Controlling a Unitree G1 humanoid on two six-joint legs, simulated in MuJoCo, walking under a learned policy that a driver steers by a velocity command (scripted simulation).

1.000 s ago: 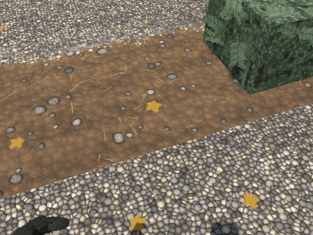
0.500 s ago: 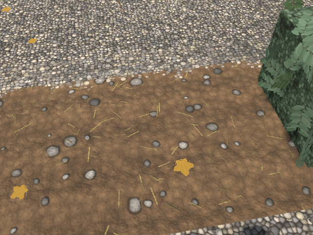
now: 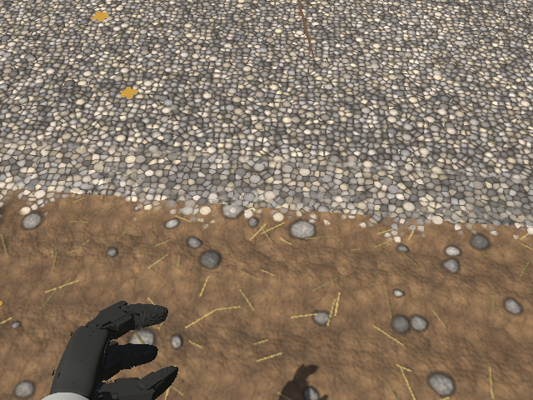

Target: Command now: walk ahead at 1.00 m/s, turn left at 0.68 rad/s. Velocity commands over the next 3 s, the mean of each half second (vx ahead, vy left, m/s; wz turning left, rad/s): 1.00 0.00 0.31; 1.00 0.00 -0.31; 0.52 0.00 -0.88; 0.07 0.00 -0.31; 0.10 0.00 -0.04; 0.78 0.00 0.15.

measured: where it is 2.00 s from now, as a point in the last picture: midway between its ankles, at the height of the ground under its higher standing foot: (221, 130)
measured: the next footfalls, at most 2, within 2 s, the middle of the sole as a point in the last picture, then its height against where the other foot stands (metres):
right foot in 0.04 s outside the picture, level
left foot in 0.48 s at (212, 337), level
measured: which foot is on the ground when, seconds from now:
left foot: down 0.00-0.06, up 0.08-0.46, down 0.48-0.94, up 0.96-1.00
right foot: up 0.00-0.02, down 0.04-0.50, up 0.52-0.92, down 0.94-1.00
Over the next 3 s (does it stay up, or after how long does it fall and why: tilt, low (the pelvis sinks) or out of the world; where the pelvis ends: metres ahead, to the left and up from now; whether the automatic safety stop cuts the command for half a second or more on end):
stays up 1.53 -0.17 0.00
